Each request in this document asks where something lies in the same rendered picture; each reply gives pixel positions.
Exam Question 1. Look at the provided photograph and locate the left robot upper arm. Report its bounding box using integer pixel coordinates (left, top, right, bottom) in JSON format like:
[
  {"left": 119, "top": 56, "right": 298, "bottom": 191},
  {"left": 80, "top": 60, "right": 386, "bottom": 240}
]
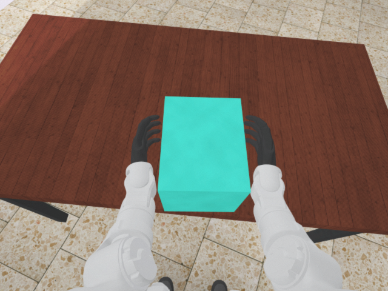
[{"left": 67, "top": 236, "right": 157, "bottom": 291}]

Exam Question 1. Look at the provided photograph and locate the robot left foot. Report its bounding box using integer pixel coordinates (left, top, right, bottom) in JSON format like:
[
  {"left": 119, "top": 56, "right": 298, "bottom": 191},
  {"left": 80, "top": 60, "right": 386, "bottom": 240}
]
[{"left": 159, "top": 276, "right": 174, "bottom": 291}]

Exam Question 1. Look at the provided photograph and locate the robot right forearm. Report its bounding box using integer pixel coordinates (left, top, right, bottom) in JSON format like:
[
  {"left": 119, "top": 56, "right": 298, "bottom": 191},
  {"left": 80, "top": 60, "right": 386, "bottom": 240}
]
[{"left": 250, "top": 164, "right": 318, "bottom": 256}]

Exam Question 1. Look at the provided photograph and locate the right robot upper arm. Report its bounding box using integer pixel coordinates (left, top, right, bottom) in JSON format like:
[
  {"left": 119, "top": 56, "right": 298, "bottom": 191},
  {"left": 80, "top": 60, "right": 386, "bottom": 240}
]
[{"left": 264, "top": 235, "right": 358, "bottom": 291}]

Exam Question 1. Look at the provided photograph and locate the robot left forearm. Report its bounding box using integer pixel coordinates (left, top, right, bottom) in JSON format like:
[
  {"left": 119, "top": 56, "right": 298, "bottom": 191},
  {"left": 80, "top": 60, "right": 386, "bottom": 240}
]
[{"left": 83, "top": 162, "right": 156, "bottom": 281}]

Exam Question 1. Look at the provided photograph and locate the table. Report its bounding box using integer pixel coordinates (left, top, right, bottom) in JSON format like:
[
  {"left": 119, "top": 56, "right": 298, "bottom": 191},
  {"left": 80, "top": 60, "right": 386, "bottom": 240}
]
[{"left": 0, "top": 14, "right": 388, "bottom": 243}]

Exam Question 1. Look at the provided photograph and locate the left robot shin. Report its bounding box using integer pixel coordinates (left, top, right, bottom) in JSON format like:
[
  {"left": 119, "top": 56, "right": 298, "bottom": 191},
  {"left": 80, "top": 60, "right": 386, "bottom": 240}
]
[{"left": 152, "top": 283, "right": 169, "bottom": 289}]

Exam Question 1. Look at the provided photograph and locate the right robot hand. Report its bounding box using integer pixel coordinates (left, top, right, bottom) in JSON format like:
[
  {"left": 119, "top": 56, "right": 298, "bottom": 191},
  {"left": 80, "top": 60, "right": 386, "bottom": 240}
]
[{"left": 243, "top": 115, "right": 276, "bottom": 166}]

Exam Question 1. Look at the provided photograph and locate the left robot hand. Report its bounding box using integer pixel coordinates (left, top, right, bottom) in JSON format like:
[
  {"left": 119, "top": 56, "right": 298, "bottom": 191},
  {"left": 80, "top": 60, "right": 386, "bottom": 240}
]
[{"left": 131, "top": 115, "right": 161, "bottom": 164}]

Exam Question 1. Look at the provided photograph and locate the carton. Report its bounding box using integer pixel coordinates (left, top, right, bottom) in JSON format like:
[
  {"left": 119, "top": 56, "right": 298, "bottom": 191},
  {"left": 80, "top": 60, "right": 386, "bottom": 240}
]
[{"left": 158, "top": 96, "right": 251, "bottom": 212}]

